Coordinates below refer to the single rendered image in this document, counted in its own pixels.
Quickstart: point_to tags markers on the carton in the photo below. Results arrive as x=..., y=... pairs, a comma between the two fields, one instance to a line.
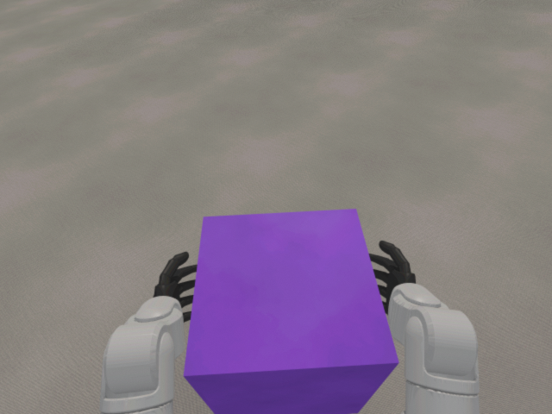
x=287, y=316

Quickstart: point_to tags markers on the robot left hand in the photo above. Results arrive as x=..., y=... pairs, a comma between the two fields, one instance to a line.
x=171, y=276

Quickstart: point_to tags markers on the robot right hand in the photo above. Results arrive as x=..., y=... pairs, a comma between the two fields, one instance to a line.
x=399, y=270

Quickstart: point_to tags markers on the robot right forearm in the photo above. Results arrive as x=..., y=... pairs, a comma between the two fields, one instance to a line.
x=441, y=353

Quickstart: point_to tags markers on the robot left forearm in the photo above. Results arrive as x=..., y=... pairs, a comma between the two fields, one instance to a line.
x=138, y=372

